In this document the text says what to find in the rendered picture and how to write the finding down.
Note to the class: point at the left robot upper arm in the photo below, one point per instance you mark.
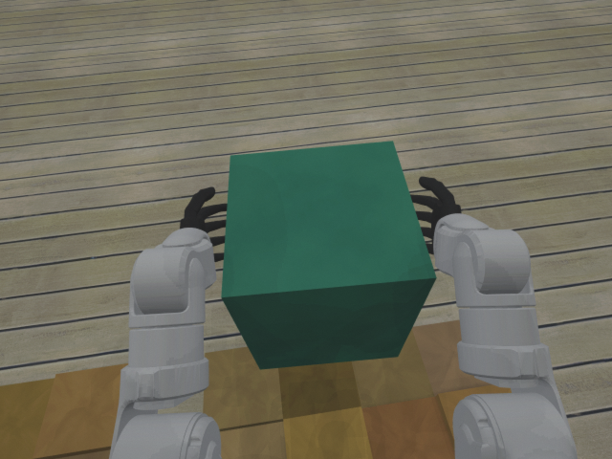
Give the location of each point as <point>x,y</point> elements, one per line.
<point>191,435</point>

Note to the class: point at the robot right hand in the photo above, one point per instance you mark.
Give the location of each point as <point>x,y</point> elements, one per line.
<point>443,206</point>

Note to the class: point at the right robot forearm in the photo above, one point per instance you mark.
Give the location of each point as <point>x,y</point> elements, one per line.
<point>493,278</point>

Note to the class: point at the carton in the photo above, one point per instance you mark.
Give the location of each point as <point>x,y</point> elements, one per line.
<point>325,260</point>

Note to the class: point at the left robot forearm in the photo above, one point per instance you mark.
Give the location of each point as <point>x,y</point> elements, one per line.
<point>166,363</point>

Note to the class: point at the right robot upper arm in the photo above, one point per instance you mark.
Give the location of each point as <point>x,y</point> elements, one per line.
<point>510,426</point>

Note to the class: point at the robot left hand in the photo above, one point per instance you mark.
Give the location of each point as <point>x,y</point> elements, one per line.
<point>195,217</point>

